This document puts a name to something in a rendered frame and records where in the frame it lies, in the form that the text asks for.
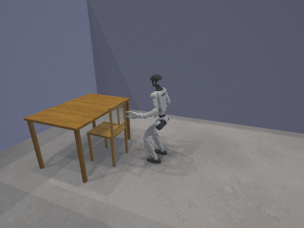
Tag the robot left upper arm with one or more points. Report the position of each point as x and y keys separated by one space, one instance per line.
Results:
x=154 y=99

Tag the robot right upper arm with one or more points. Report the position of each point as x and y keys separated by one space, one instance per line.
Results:
x=167 y=97

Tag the robot left forearm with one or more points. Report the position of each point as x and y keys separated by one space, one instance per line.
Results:
x=148 y=114

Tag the robot right foot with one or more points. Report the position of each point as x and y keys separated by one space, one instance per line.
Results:
x=160 y=152

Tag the table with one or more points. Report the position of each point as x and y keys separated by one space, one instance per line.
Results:
x=74 y=115

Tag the humanoid robot head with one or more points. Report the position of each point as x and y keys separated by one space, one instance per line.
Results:
x=156 y=78

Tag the chair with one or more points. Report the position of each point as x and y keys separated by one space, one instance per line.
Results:
x=109 y=130

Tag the left robot hand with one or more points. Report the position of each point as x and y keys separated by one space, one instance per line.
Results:
x=134 y=115

